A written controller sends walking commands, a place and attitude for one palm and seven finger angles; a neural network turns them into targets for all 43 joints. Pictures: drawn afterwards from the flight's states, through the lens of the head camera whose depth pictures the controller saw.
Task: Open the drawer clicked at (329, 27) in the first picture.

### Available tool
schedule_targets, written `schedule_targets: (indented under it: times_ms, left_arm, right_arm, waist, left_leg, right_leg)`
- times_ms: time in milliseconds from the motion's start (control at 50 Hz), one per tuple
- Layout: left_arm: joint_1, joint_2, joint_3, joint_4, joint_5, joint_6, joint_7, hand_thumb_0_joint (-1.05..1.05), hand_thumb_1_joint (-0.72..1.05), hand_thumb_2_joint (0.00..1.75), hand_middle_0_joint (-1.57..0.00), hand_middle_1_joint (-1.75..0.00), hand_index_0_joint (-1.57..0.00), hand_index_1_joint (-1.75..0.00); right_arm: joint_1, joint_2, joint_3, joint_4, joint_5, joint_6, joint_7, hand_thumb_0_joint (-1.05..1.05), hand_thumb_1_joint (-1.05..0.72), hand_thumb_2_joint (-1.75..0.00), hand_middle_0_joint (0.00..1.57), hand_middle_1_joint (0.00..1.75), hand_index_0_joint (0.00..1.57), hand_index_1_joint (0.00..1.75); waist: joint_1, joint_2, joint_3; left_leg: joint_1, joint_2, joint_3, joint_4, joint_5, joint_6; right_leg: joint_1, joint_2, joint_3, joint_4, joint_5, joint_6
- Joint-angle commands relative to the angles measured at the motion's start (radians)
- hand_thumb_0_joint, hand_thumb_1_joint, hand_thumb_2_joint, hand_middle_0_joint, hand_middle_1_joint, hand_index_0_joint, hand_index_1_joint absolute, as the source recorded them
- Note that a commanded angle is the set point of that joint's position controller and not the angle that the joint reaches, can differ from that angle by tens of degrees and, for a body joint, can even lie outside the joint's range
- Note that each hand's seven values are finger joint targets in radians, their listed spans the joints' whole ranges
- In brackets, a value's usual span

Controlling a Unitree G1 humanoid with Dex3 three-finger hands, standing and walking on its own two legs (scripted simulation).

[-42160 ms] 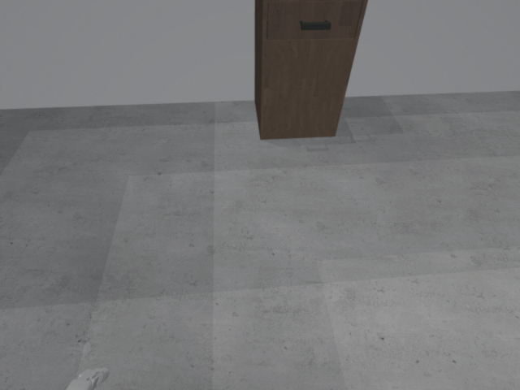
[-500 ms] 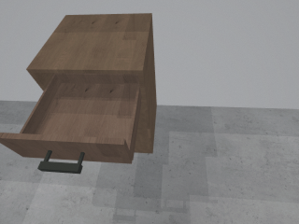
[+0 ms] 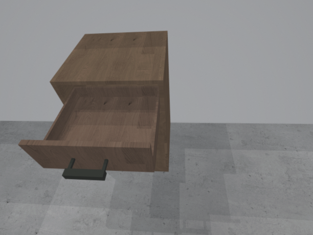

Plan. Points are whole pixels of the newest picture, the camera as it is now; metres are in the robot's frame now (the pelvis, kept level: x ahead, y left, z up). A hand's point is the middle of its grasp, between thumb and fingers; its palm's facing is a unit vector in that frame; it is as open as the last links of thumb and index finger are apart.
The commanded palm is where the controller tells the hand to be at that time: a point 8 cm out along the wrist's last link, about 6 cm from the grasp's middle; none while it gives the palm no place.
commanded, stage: come to a stop and stand still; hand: left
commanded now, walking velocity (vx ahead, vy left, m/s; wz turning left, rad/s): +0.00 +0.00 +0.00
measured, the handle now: (86, 168) +0.33 +0.27 -0.08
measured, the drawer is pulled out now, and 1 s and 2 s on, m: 0.30 0.30 0.30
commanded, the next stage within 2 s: look again from close up in 0.22 s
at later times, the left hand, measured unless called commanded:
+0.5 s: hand out of the picture +0.03 +0.15 -0.16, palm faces -0.01 -0.97 -0.23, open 7.3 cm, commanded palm none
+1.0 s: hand out of the picture +0.02 +0.13 -0.16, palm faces +0.02 -0.98 -0.22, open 7.3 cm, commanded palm none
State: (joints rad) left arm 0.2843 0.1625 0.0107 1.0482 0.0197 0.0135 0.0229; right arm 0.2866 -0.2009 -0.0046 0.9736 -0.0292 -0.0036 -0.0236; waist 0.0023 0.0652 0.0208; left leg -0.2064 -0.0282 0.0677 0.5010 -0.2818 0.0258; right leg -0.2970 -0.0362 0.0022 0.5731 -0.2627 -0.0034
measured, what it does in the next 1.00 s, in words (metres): stands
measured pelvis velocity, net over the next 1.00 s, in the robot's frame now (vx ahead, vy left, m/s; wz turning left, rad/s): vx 0.02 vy -0.05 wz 0.00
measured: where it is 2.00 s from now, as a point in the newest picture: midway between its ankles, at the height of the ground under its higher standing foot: outside the picture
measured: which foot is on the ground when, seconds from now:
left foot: down 0.00-1.00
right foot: down 0.00-1.00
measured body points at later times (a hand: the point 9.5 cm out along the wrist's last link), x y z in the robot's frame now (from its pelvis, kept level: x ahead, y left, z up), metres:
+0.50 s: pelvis +0.02 -0.03 +0.00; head +0.03 -0.05 +0.45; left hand +0.03 +0.20 -0.14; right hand +0.01 -0.24 -0.17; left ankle -0.01 +0.10 -0.73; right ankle +0.03 -0.12 -0.73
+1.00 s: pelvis +0.02 -0.05 +0.01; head +0.04 -0.06 +0.45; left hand +0.02 +0.18 -0.15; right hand +0.01 -0.26 -0.16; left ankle -0.01 +0.10 -0.73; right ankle +0.03 -0.12 -0.73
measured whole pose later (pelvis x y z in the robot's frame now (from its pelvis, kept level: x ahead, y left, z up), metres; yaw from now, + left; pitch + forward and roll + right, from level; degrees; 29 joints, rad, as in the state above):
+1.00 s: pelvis +0.02 -0.05 +0.01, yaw +0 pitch +0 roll +1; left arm 0.27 0.14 0.00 1.12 0.01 -0.01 0.03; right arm 0.30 -0.15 0.01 1.11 -0.01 -0.01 -0.03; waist 0.00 0.02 0.04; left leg -0.15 0.05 0.04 0.42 -0.26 -0.05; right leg -0.24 0.04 -0.03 0.49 -0.25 -0.07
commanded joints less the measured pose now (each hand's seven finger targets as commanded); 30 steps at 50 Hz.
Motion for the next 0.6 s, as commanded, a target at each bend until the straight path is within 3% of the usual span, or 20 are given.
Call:
schedule_targets:
  times_ms: [0, 20, 120, 200, 240, 360, 420, 500, 580]
  left_arm:
    - [0.022, 0.1, 0.012, -0.044, -0.004, -0.023, 0.003, 0.0, 0.9, 0.9, -0.2, -0.3, -0.2, -0.3]
    - [0.024, 0.101, 0.011, -0.039, -0.004, -0.023, 0.002, 0.0, 0.9, 0.9, -0.2, -0.3, -0.2, -0.3]
    - [0.035, 0.103, 0.006, -0.019, -0.007, -0.031, 0.004, 0.0, 0.9, 0.9, -0.2, -0.3, -0.2, -0.3]
    - [0.037, 0.104, 0.002, -0.002, -0.01, -0.038, 0.008, 0.0, 0.9, 0.9, -0.2, -0.3, -0.2, -0.3]
    - [0.033, 0.101, 0.0, 0.004, -0.009, -0.038, 0.009, 0.0, 0.9, 0.9, -0.2, -0.3, -0.2, -0.3]
    - [0.035, 0.097, -0.002, 0.025, -0.01, -0.039, 0.012, 0.0, 0.9, 0.9, -0.2, -0.3, -0.2, -0.3]
    - [0.037, 0.098, -0.004, 0.033, -0.009, -0.041, 0.011, 0.0, 0.9, 0.9, -0.2, -0.3, -0.2, -0.3]
    - [0.035, 0.099, -0.003, 0.037, -0.012, -0.043, 0.01, 0.0, 0.9, 0.9, -0.2, -0.3, -0.2, -0.3]
    - [0.032, 0.097, -0.003, 0.039, -0.01, -0.045, 0.01, 0.0, 0.9, 0.9, -0.2, -0.3, -0.2, -0.3]
  right_arm:
    - [0.032, -0.105, -0.011, -0.032, 0.006, -0.028, 0.0, 0.0, -0.9, -0.9, 0.2, 0.3, 0.2, 0.3]
    - [0.03, -0.098, -0.01, -0.025, 0.006, -0.029, 0.0, 0.0, -0.9, -0.9, 0.2, 0.3, 0.2, 0.3]
    - [0.053, -0.079, -0.001, 0.011, 0.012, -0.034, -0.002, 0.0, -0.9, -0.9, 0.2, 0.3, 0.2, 0.3]
    - [0.068, -0.066, 0.006, 0.047, 0.016, -0.038, -0.004, 0.0, -0.9, -0.9, 0.2, 0.3, 0.2, 0.3]
    - [0.07, -0.061, 0.007, 0.061, 0.016, -0.035, -0.004, 0.0, -0.9, -0.9, 0.2, 0.3, 0.2, 0.3]
    - [0.074, -0.042, 0.011, 0.095, 0.017, -0.031, -0.007, 0.0, -0.9, -0.9, 0.2, 0.3, 0.2, 0.3]
    - [0.076, -0.032, 0.011, 0.106, 0.017, -0.028, -0.007, 0.0, -0.9, -0.9, 0.2, 0.3, 0.2, 0.3]
    - [0.08, -0.035, 0.011, 0.115, 0.017, -0.028, -0.008, 0.0, -0.9, -0.9, 0.2, 0.3, 0.2, 0.3]
    - [0.081, -0.034, 0.009, 0.121, 0.017, -0.026, -0.007, 0.0, -0.9, -0.9, 0.2, 0.3, 0.2, 0.3]
  waist:
    - [0.006, -0.065, 0.052]
    - [0.007, -0.034, 0.049]
    - [0.003, -0.088, 0.011]
    - [-0.002, -0.097, -0.023]
    - [-0.004, -0.113, 0.006]
    - [-0.003, -0.065, 0.037]
    - [-0.005, -0.091, 0.043]
    - [-0.006, -0.073, 0.018]
    - [-0.008, -0.095, 0.013]
  left_leg:
    - [-0.109, 0.146, -0.178, -0.225, -0.128, 0.033]
    - [-0.099, 0.145, -0.171, -0.233, -0.115, 0.032]
    - [-0.053, 0.13, -0.134, -0.185, 0.007, 0.026]
    - [0.003, 0.119, -0.097, -0.135, 0.128, 0.016]
    - [0.001, 0.12, -0.091, -0.134, 0.119, 0.012]
    - [-0.004, 0.12, -0.083, -0.137, 0.115, 0.004]
    - [0.007, 0.118, -0.076, -0.134, 0.106, 0.0]
    - [0.02, 0.117, -0.074, -0.13, 0.119, -0.004]
    - [0.032, 0.118, -0.07, -0.129, 0.127, -0.008]
  right_leg:
    - [0.023, -0.027, 0.058, -0.087, -0.026, -0.034]
    - [0.021, -0.026, 0.055, -0.083, -0.019, -0.035]
    - [0.04, -0.042, 0.084, -0.107, 0.042, -0.036]
    - [0.056, -0.063, 0.1, -0.114, 0.135, -0.038]
    - [0.04, -0.062, 0.101, -0.124, 0.129, -0.037]
    - [0.041, -0.059, 0.106, -0.14, 0.135, -0.042]
    - [0.041, -0.06, 0.11, -0.163, 0.139, -0.045]
    - [0.057, -0.063, 0.116, -0.17, 0.158, -0.048]
    - [0.066, -0.062, 0.113, -0.182, 0.173, -0.047]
